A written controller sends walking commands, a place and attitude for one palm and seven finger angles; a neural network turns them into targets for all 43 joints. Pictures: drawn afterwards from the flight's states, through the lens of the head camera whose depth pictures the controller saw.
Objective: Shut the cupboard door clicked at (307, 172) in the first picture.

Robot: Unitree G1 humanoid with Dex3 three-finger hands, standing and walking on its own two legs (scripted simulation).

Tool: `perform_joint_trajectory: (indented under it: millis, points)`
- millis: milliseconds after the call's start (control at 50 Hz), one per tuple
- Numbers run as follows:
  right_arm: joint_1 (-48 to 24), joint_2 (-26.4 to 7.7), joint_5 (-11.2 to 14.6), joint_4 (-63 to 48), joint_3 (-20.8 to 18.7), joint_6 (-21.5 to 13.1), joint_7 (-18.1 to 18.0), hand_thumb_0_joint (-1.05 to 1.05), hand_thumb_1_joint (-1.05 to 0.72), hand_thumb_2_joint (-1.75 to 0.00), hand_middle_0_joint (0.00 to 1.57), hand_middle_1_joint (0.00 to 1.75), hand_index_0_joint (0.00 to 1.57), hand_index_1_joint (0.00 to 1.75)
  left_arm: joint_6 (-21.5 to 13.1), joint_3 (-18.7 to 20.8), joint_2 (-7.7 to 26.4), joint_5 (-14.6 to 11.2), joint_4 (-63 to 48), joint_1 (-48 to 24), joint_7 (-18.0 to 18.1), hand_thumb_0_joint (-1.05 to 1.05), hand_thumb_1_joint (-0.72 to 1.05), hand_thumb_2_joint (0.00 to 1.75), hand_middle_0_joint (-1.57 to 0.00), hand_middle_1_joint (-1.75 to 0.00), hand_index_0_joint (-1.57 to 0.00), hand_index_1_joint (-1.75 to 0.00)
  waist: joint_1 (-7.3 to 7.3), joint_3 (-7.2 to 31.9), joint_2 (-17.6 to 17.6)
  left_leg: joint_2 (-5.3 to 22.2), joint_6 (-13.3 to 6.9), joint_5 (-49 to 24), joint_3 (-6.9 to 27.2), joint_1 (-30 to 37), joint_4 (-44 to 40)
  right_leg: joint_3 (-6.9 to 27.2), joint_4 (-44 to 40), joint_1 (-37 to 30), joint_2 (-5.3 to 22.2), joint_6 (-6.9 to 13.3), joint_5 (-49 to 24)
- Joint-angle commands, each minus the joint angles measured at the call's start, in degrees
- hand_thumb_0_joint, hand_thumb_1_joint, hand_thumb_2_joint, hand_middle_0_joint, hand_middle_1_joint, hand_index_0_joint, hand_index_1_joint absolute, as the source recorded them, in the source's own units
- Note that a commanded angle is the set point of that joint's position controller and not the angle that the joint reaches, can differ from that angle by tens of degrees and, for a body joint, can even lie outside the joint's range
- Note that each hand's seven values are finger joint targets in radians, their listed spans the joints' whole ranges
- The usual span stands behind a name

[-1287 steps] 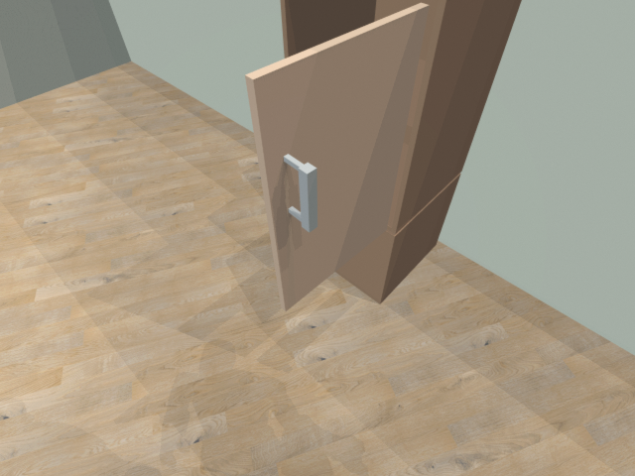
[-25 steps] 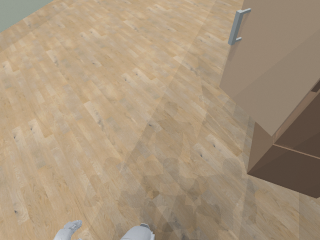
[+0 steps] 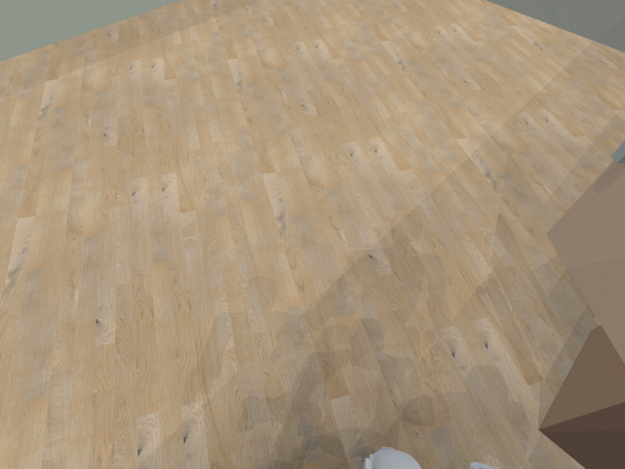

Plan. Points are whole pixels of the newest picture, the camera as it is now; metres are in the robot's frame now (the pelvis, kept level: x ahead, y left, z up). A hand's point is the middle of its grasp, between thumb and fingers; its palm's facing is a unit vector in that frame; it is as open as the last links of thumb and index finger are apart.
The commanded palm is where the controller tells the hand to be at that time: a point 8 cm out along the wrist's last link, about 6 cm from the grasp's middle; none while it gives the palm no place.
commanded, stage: walk to a spot facing it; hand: left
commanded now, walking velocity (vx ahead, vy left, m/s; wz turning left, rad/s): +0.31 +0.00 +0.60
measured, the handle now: out of the picture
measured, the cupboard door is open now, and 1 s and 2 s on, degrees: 51 51 51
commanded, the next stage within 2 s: turn to face it in 0.88 s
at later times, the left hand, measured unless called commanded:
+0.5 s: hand out of the picture +0.05 +0.16 -0.17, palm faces +0.41 -0.89 -0.18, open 7.4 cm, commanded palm none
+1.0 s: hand (124, 318) +0.34 +0.34 -0.15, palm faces +0.45 -0.87 -0.18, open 7.4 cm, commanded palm none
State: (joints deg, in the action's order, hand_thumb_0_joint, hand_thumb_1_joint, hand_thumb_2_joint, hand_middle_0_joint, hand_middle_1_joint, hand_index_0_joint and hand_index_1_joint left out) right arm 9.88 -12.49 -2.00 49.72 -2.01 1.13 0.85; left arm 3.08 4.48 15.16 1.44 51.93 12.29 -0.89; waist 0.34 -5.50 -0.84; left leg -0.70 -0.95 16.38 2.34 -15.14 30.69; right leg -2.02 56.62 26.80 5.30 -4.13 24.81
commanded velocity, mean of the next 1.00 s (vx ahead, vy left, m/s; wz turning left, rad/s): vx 0.30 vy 0.00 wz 0.37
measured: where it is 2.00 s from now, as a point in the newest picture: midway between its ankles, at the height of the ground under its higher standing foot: (251, 369)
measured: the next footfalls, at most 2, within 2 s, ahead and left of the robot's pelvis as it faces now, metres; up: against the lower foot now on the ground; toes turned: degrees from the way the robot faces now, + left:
right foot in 0.14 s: +0.12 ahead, -0.14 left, +0.00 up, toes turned +2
left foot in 0.56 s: +0.26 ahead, +0.17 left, +0.00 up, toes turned +30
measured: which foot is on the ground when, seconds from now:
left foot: down 0.00-0.14, up 0.16-0.54, down 0.56-1.00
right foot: up 0.00-0.12, down 0.14-0.56, up 0.58-1.00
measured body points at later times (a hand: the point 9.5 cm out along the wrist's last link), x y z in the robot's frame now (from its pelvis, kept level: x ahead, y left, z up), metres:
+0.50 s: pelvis +0.14 +0.01 +0.00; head +0.19 +0.04 +0.44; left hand +0.03 +0.21 -0.15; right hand +0.33 -0.18 -0.14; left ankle +0.20 +0.15 -0.70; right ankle +0.08 -0.15 -0.74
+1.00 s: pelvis +0.31 +0.12 +0.01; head +0.34 +0.14 +0.46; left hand +0.31 +0.39 -0.13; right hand +0.39 -0.09 -0.14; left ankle +0.23 +0.15 -0.74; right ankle +0.47 +0.03 -0.70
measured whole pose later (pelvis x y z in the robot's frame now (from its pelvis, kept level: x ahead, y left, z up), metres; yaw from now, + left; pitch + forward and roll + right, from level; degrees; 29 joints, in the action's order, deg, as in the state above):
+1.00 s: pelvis +0.31 +0.12 +0.01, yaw +29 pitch +1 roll +0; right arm 21.9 -7.5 -1.4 59.3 -1.4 -2.9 -0.4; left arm 0.0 3.3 11.5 1.6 52.6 6.6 -1.4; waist -2.8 -2.7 -1.6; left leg -4.6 -4.9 15.0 -2.0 -3.6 17.8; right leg -1.4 42.2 30.3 6.1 -2.5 7.2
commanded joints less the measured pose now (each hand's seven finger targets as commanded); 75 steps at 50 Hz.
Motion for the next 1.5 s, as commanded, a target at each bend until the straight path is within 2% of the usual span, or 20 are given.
perform_joint_trajectory:
  millis: [0, 80, 120, 140, 260, 420, 500, 520, 540, 560, 680, 960, 1040, 1080, 1100, 1160, 1220, 1420, 1440, 1480]
  points:
    - [2.05, -13.22, 0.01, -2.19, -3.90, -0.85, -0.96, 0.00, -0.90, -0.90, 0.20, 0.30, 0.20, 0.30, -3.00, 0.62, 3.82, 0.12, -7.07, -3.35, -0.48, 0.00, 0.90, 0.90, -0.20, -0.30, -0.20, -0.30, -2.28, 3.06, 10.73, 11.02, -8.53, 12.26, 16.18, 0.82, -15.43, -1.69, -11.25, 0.35, -2.17, 0.24, -2.76]
    - [-1.94, -10.94, 0.55, -3.10, -3.77, -0.75, -0.78, 0.00, -0.90, -0.90, 0.20, 0.30, 0.20, 0.30, -4.35, 1.70, 5.77, 0.41, -3.98, 8.48, -0.37, 0.00, 0.90, 0.90, -0.20, -0.30, -0.20, -0.30, 4.25, 4.46, 4.50, 5.24, -5.55, 18.56, 13.65, -16.34, -3.77, -1.65, -27.20, -25.49, -4.25, 0.76, -6.61]
    - [-2.14, -4.55, 1.12, -5.45, -2.51, -1.54, -0.49, 0.00, -0.90, -0.90, 0.20, 0.30, 0.20, 0.30, -5.05, 2.71, 13.12, 0.86, -3.08, 15.85, 1.11, 0.00, 0.90, 0.90, -0.20, -0.30, -0.20, -0.30, 7.62, 6.59, -20.42, -4.68, -0.14, 21.68, 0.69, -30.93, 30.16, 32.47, -48.38, -33.25, 21.40, 9.19, 18.83]
    - [-1.39, -6.94, 0.46, -5.32, -3.20, -1.09, -0.04, 0.00, -0.90, -0.90, 0.20, 0.30, 0.20, 0.30, -5.02, 2.65, 12.06, 0.35, -3.97, 12.46, 1.61, 0.00, 0.90, 0.90, -0.20, -0.30, -0.20, -0.30, 4.30, 3.49, -13.54, -0.19, 0.03, 17.50, 3.15, -30.36, 38.93, 35.08, -50.56, -25.80, 24.20, 11.75, 25.56]
    - [-1.11, -2.97, 0.51, -1.29, -2.49, -0.49, 2.00, 0.00, -0.90, -0.90, 0.20, 0.30, 0.20, 0.30, -7.40, 0.72, 3.60, 0.42, -2.17, 6.85, 1.90, 0.00, 0.90, 0.90, -0.20, -0.30, -0.20, -0.30, -0.18, 1.67, -9.30, 5.02, 2.00, -0.32, -2.46, -25.46, 36.58, -0.64, -43.25, -22.45, 13.74, 8.30, -21.12]
    - [-10.21, -1.18, 0.58, -4.36, -1.05, -1.07, 3.21, 0.00, -0.90, -0.90, 0.20, 0.30, 0.20, 0.30, -7.46, 0.87, 5.06, 0.41, 1.89, 13.23, 2.16, 0.00, 0.90, 0.90, -0.20, -0.30, -0.20, -0.30, 2.24, 0.06, -8.37, 3.92, -0.49, -0.46, -9.40, -21.00, 12.78, -10.00, -39.14, -30.38, 15.72, 7.67, -38.93]
    - [6.49, -6.15, 0.12, -0.61, -2.80, -2.05, 2.11, 0.00, -0.90, -0.90, 0.20, 0.30, 0.20, 0.30, -7.06, 1.63, 8.28, -0.28, 0.96, 9.09, 1.75, 0.00, 0.90, 0.90, -0.20, -0.30, -0.20, -0.30, -6.85, 9.65, -5.00, -1.83, -3.82, -2.42, -12.63, 9.20, 1.97, -15.82, -15.52, -20.33, 14.06, 5.27, -44.49]
    - [14.57, -12.56, -0.28, 0.82, -4.48, -2.22, 1.20, 0.00, -0.90, -0.90, 0.20, 0.30, 0.20, 0.30, -6.79, 1.63, 6.07, -0.44, -0.56, 9.36, 0.91, 0.00, 0.90, 0.90, -0.20, -0.30, -0.20, -0.30, -10.66, 16.12, 6.02, 7.28, -7.84, 0.70, 1.65, 24.50, -1.27, -15.69, 1.24, -6.65, 9.64, 2.87, -25.17]
    - [19.53, -19.28, -0.26, 1.59, -5.94, -2.34, 0.46, 0.00, -0.90, -0.90, 0.20, 0.30, 0.20, 0.30, -6.50, 0.64, 2.93, -0.64, -4.33, 6.00, 0.20, 0.00, 0.90, 0.90, -0.20, -0.30, -0.20, -0.30, -11.52, 17.91, 15.97, 23.21, -14.18, -3.46, 27.78, 31.24, -8.75, -10.22, 18.50, 11.30, 1.17, 0.52, 8.95]
    - [18.45, -19.80, 0.56, 2.13, -5.88, -2.10, -0.16, 0.00, -0.90, -0.90, 0.20, 0.30, 0.20, 0.30, -6.16, 0.68, 4.16, -0.52, -6.50, 1.04, 0.72, 0.00, 0.90, 0.90, -0.20, -0.30, -0.20, -0.30, -11.09, 15.94, 7.79, 26.14, -15.27, 2.29, 30.74, 25.72, -13.45, -1.67, 22.16, 14.84, 2.18, 1.89, 7.79]
    - [3.29, -8.36, 0.54, -0.76, -2.09, -4.11, -1.41, 0.00, -0.90, -0.90, 0.20, 0.30, 0.20, 0.30, -4.07, 0.67, 0.33, 0.90, -0.22, 8.05, -0.18, 0.00, 0.90, 0.90, -0.20, -0.30, -0.20, -0.30, -0.66, 5.55, 6.90, 13.63, -8.65, 7.40, 10.42, -0.48, -19.04, 0.79, 11.84, 6.40, 3.81, 1.53, -9.15]
    - [16.47, -3.45, 0.71, 8.80, -1.20, -4.81, -2.35, 0.00, -0.90, -0.90, 0.20, 0.30, 0.20, 0.30, -4.95, -1.14, -1.09, 0.10, -4.04, -9.27, -0.11, 0.00, 0.90, 0.90, -0.20, -0.30, -0.20, -0.30, -3.55, 0.35, 5.41, 12.27, -10.12, -27.28, 6.24, 13.35, -15.60, -0.87, -18.42, 4.62, -0.93, 2.72, -16.47]
    - [16.84, -3.13, 1.01, 10.80, -1.07, -4.23, -3.09, 0.00, -0.90, -0.90, 0.20, 0.30, 0.20, 0.30, -5.47, -1.30, -0.60, -0.20, -0.07, 0.76, 0.79, 0.00, 0.90, 0.90, -0.20, -0.30, -0.20, -0.30, 0.74, 4.83, 4.59, 10.95, -5.41, -42.71, 0.56, 14.42, -2.67, -3.00, -28.93, -12.10, -5.00, 5.75, -21.00]
    - [17.03, -1.57, 1.93, 9.94, -1.08, -4.71, -2.78, 0.00, -0.90, -0.90, 0.20, 0.30, 0.20, 0.30, -6.28, 0.31, 4.54, 0.06, 4.27, 13.71, 1.75, 0.00, 0.90, 0.90, -0.20, -0.30, -0.20, -0.30, 4.86, 12.89, -4.37, 3.21, -1.00, -21.28, -5.02, -3.49, 16.67, 13.45, -27.15, -36.32, 7.06, 12.80, -50.16]
    - [17.84, -0.66, 2.22, 8.78, -1.06, -4.59, -2.94, 0.00, -0.90, -0.90, 0.20, 0.30, 0.20, 0.30, -6.43, 0.98, 7.37, -0.38, 5.51, 16.69, 1.93, 0.00, 0.90, 0.90, -0.20, -0.30, -0.20, -0.30, 4.47, 16.44, -12.31, -2.47, 1.24, 17.82, -8.04, -12.06, 32.34, 26.69, -32.35, -41.87, 19.26, 21.15, -63.57]
    - [8.87, -0.80, 1.76, 7.22, -0.99, -3.00, -3.00, 0.00, -0.90, -0.90, 0.20, 0.30, 0.20, 0.30, -4.83, 0.72, 3.10, -0.67, 2.22, 5.51, 2.96, 0.00, 0.90, 0.90, -0.20, -0.30, -0.20, -0.30, 1.51, 7.67, -1.90, 4.21, 1.94, 13.24, -0.75, -16.25, 38.04, 19.21, -35.85, -26.28, 13.57, 20.31, -53.67]
    - [9.83, 1.19, 1.04, 6.65, -0.64, -0.86, -2.56, 0.00, -0.90, -0.90, 0.20, 0.30, 0.20, 0.30, -4.87, 0.88, 1.84, -0.20, 1.08, 1.77, 2.71, 0.00, 0.90, 0.90, -0.20, -0.30, -0.20, -0.30, -1.73, 7.28, -4.01, 4.54, 3.70, 8.50, -2.98, -11.02, 30.62, 12.31, -37.43, -16.01, 8.64, 15.90, -49.54]
    - [4.28, -2.98, 1.48, 0.62, -1.52, -1.13, -2.79, 0.00, -0.90, -0.90, 0.20, 0.30, 0.20, 0.30, -2.36, 2.68, 6.03, -0.31, -1.91, -0.93, 1.53, 0.00, 0.90, 0.90, -0.20, -0.30, -0.20, -0.30, -2.20, 7.92, -8.19, 1.24, 4.40, -1.66, -3.43, 2.72, 1.77, 19.08, -32.30, -8.76, 3.28, 11.30, -28.63]
    - [6.32, -4.56, 1.45, 0.75, -1.79, -1.58, -2.88, 0.00, -0.90, -0.90, 0.20, 0.30, 0.20, 0.30, -2.09, 2.43, 5.06, -0.51, -2.51, -1.74, 1.42, 0.00, 0.90, 0.90, -0.20, -0.30, -0.20, -0.30, -3.36, 8.42, -5.04, 3.21, 3.97, -4.82, -2.38, 8.90, -4.79, 17.57, -29.18, -4.79, 1.06, 9.10, -23.64]
    - [8.30, -13.64, 0.14, -0.42, -3.18, -2.01, -3.24, 0.00, -0.90, -0.90, 0.20, 0.30, 0.20, 0.30, -1.81, 1.43, 0.67, -1.13, -4.77, -0.01, 0.73, 0.00, 0.90, 0.90, -0.20, -0.30, -0.20, -0.30, -3.67, 8.87, 17.09, 26.46, -6.59, -16.28, 19.03, 13.72, -13.63, 4.08, -8.53, 6.07, -9.73, 3.25, 10.44]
